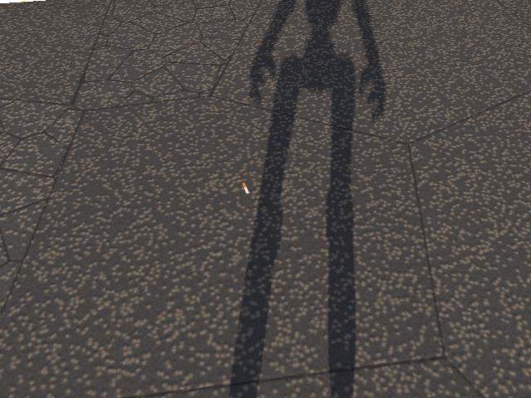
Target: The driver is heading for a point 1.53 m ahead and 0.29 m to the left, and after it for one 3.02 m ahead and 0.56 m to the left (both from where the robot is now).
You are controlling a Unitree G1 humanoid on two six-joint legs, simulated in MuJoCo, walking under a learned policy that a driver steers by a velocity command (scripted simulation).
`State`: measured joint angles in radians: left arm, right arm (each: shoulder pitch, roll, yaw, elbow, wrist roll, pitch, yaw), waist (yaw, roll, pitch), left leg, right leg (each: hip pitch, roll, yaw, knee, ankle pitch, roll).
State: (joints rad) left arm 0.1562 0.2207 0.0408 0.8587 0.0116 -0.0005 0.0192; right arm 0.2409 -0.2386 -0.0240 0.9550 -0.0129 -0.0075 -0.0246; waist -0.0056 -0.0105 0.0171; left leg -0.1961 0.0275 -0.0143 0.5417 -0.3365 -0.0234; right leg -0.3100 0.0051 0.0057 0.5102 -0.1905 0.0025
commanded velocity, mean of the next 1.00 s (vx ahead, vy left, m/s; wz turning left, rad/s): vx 0.01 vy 0.00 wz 0.00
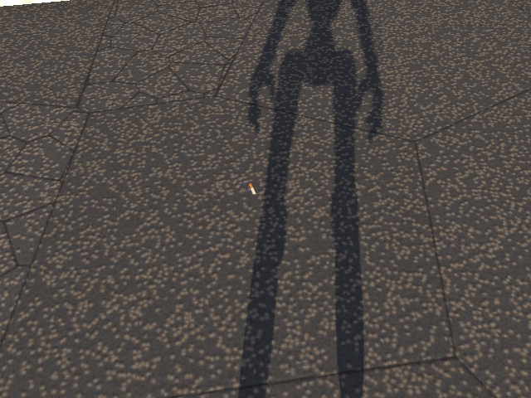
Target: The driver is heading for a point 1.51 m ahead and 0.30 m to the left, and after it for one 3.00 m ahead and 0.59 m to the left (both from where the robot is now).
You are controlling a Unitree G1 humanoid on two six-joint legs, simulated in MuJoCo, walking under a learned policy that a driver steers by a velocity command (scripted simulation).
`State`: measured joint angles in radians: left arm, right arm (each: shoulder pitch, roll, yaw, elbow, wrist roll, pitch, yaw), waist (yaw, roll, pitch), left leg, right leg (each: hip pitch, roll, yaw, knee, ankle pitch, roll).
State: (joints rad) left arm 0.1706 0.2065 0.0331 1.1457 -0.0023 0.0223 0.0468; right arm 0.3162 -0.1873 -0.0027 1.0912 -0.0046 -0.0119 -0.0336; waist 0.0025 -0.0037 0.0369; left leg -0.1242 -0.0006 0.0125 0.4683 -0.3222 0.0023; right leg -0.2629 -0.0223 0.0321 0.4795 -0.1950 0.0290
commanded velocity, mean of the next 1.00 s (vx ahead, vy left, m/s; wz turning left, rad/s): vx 0.15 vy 0.00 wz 0.04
